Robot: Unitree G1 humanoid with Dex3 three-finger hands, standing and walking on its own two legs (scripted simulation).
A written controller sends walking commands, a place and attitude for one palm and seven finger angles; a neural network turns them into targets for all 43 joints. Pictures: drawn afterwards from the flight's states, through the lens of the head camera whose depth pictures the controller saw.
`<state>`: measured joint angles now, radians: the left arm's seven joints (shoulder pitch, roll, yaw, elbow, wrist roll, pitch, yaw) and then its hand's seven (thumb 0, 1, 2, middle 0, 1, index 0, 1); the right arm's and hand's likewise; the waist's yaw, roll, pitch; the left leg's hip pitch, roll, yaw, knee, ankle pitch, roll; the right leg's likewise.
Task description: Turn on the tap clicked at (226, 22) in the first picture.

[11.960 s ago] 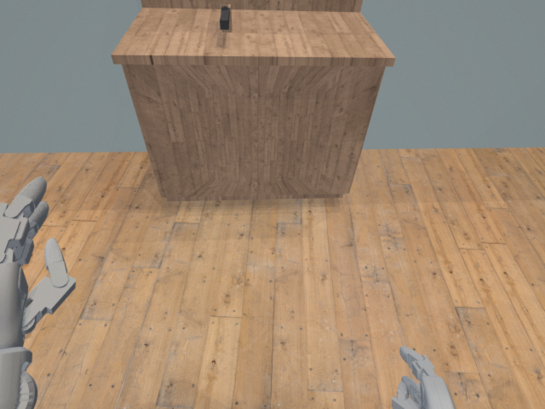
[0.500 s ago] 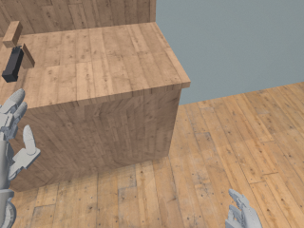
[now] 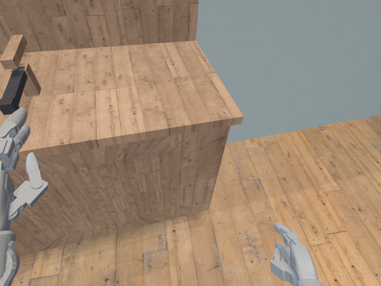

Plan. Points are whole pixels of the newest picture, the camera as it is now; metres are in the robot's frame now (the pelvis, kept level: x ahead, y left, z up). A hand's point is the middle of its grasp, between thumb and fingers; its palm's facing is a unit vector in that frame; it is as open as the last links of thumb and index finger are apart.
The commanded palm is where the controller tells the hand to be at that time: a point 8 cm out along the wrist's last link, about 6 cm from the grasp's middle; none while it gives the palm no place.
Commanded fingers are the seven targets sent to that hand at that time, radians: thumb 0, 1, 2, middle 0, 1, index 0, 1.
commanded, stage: shuffle to correct the standing spot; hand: left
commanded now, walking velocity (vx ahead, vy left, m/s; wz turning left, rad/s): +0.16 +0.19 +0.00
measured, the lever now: (8, 106) +0.45 +0.46 +0.11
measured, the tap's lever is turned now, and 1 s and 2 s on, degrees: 0 0 0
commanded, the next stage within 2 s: come to a stop and stand still in 1.26 s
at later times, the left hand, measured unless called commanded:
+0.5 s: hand (25, 169) +0.24 +0.28 +0.17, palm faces +0.38 -0.82 -0.43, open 7.4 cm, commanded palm +0.18 +0.32 +0.19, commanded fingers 0.00 0.90 0.90 -0.20 -0.30 -0.20 -0.30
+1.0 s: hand out of the picture +0.27 +0.36 +0.17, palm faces +0.42 -0.82 -0.40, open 7.4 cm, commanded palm +0.21 +0.40 +0.19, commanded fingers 0.00 0.90 0.90 -0.20 -0.30 -0.20 -0.30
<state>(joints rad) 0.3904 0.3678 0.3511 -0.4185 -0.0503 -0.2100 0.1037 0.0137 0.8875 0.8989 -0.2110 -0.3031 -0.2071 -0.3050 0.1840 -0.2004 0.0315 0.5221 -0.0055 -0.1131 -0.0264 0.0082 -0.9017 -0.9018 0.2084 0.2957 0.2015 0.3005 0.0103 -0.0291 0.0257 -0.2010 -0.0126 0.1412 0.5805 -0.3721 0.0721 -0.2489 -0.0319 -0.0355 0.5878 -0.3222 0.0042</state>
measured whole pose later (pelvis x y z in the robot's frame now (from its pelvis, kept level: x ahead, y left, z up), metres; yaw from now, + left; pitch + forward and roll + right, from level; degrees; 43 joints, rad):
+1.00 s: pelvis +0.05 +0.12 -0.01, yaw +1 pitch -2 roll +0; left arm 0.41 0.35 0.35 -0.45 -0.03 -0.21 0.12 0.01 0.89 0.90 -0.21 -0.30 -0.21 -0.30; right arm 0.26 -0.19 0.01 0.62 0.01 -0.12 -0.01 0.01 -0.90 -0.90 0.21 0.30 0.20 0.30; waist 0.01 0.01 0.05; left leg -0.40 0.02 0.02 0.91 -0.41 0.00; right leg -0.30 -0.02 -0.12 0.68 -0.34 -0.06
